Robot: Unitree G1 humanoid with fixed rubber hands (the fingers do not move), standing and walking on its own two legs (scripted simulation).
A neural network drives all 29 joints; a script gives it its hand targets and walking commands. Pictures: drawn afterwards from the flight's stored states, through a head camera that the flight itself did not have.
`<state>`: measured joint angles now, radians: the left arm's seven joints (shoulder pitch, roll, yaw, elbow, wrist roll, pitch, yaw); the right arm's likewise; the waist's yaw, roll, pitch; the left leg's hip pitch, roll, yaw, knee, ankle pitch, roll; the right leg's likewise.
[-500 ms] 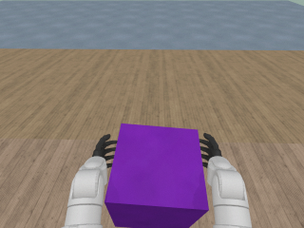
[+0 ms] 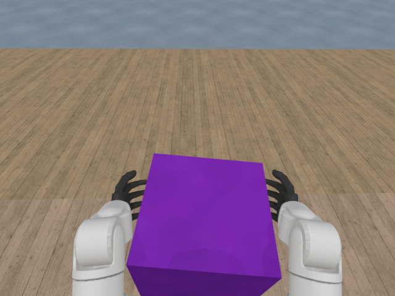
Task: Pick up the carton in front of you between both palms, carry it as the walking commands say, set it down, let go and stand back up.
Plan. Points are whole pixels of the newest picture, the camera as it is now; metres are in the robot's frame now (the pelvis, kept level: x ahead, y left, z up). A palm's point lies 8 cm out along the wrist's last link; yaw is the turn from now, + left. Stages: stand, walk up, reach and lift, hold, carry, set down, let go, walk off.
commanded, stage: carry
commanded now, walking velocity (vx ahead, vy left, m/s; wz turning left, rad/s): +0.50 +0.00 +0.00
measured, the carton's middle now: (200, 235) +0.25 +0.00 +0.01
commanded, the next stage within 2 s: none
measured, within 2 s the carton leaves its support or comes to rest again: neither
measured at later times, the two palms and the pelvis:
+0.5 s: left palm (156, 109) +0.58 +0.12 +0.08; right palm (261, 106) +0.60 -0.18 +0.07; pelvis +0.33 -0.04 +0.00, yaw +2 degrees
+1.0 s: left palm (159, 46) +0.96 +0.15 +0.10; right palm (237, 44) +0.96 -0.15 +0.11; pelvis +0.66 +0.00 +0.00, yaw +0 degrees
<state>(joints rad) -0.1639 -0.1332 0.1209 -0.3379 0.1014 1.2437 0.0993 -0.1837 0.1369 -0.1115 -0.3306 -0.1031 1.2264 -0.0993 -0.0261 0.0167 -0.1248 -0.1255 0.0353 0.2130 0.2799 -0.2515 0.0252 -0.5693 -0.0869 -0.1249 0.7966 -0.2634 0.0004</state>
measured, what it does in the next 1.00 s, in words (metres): walks ahead: right foot, then left foot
